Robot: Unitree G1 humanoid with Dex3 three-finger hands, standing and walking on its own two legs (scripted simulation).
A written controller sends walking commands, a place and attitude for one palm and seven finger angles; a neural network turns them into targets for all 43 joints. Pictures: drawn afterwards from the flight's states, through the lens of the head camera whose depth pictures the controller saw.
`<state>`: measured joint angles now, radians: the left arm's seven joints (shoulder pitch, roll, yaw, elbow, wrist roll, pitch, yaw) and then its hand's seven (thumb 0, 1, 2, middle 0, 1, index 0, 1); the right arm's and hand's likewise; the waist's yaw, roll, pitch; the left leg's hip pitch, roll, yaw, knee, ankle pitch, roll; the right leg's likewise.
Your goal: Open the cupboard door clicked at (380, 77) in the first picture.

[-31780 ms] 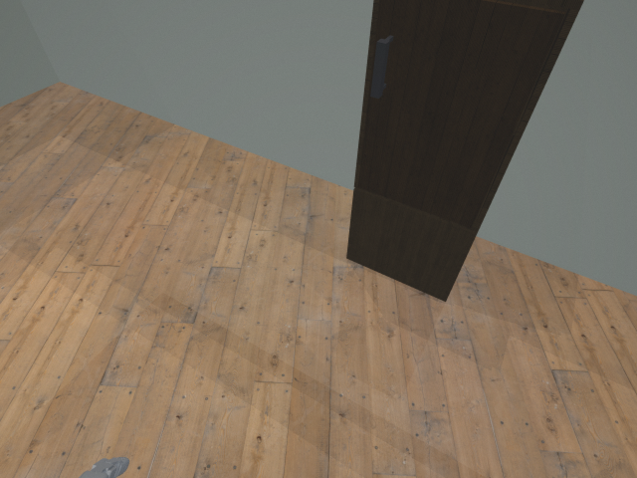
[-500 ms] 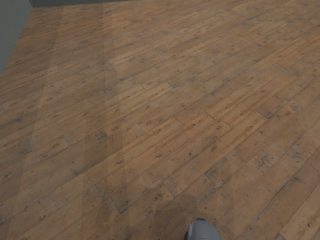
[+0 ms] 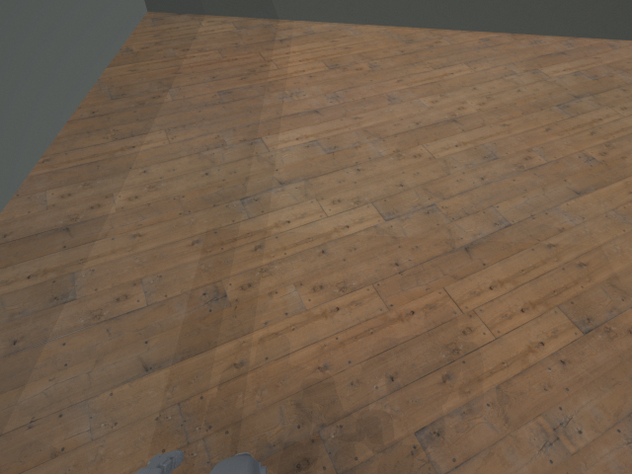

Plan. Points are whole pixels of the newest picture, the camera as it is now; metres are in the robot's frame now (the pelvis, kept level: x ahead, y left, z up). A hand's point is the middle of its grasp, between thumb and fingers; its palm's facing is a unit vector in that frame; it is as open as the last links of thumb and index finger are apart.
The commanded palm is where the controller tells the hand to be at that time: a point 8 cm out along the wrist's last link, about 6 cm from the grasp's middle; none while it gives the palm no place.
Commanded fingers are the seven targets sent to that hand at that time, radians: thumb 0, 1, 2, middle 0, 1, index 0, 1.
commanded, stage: turn to face it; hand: left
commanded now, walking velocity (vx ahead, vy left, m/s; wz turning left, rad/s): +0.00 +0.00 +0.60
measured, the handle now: out of the picture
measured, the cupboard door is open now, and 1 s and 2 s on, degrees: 42 42 42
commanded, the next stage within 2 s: none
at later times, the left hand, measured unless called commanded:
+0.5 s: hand out of the picture +0.08 +0.18 -0.15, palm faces +0.26 -0.91 -0.32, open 7.4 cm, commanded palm none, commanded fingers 0.00 0.90 0.90 -0.20 -0.30 -0.20 -0.30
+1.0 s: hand out of the picture -0.05 +0.17 -0.18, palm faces +0.60 -0.76 -0.25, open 7.3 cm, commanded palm none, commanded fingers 0.00 0.90 0.90 -0.20 -0.30 -0.20 -0.30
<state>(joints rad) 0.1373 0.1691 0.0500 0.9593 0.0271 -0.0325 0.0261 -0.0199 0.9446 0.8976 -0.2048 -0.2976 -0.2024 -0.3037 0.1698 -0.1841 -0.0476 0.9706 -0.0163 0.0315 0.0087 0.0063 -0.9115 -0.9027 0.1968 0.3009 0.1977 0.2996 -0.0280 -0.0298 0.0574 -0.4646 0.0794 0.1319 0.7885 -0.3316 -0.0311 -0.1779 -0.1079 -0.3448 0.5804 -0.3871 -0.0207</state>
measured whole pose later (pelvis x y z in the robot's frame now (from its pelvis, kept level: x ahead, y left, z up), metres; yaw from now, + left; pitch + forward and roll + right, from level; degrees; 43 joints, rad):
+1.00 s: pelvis +0.04 -0.03 +0.00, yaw +36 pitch +1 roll +0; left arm 0.22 0.26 0.07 0.95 0.03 0.07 0.02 0.01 0.91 0.90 -0.20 -0.30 -0.20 -0.30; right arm 0.11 -0.22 -0.05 0.90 -0.02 0.03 0.01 0.01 -0.90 -0.90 0.20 0.30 0.20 0.30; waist 0.02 -0.05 0.10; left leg -0.30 0.00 0.06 0.60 -0.31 0.04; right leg -0.46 -0.12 -0.08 1.13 -0.49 0.10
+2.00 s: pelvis +0.05 -0.04 +0.01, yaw +70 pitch +1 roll -2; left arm 0.17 0.26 0.08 0.92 0.03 0.05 0.01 0.01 0.91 0.90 -0.20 -0.30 -0.20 -0.30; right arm 0.15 -0.20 -0.04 0.92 -0.02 0.02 0.00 0.01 -0.90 -0.90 0.20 0.30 0.20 0.30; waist 0.01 -0.03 0.08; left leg -0.25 -0.03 0.01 0.47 -0.23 0.06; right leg -0.52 -0.11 -0.01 1.14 -0.35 0.12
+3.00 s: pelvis +0.07 -0.03 +0.01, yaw +107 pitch +1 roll -1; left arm 0.17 0.25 0.08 0.91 0.03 0.05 0.01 0.01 0.91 0.90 -0.20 -0.30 -0.20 -0.30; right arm 0.13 -0.21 -0.04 0.92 -0.02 0.02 0.00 0.01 -0.90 -0.90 0.20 0.30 0.20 0.30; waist 0.02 -0.02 0.09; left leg -0.26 -0.04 0.01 0.48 -0.23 0.06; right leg -0.51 -0.11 -0.01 1.11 -0.37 0.11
